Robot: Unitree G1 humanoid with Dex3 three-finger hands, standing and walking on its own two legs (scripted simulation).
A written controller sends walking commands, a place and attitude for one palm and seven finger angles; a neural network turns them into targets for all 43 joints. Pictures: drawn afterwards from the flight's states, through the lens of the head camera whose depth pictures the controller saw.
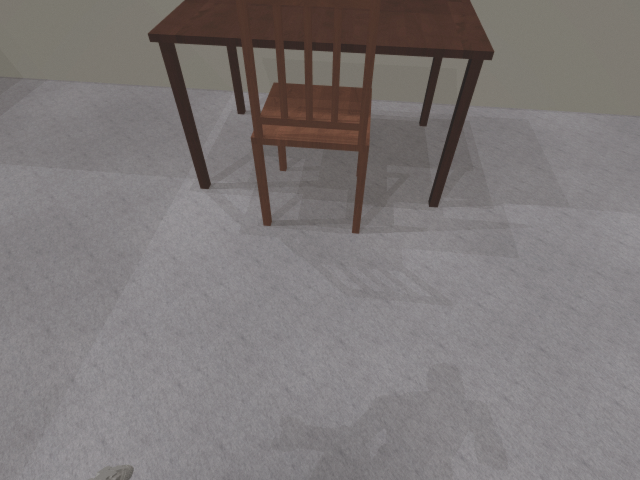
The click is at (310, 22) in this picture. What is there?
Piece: chair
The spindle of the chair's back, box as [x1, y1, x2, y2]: [303, 6, 312, 119]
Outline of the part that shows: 303,6 306,119 311,119 311,6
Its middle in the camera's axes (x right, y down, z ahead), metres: -0.04 -0.53 +1.20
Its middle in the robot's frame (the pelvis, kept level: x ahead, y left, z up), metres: +1.25 +0.09 -0.05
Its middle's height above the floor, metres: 0.72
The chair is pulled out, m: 0.00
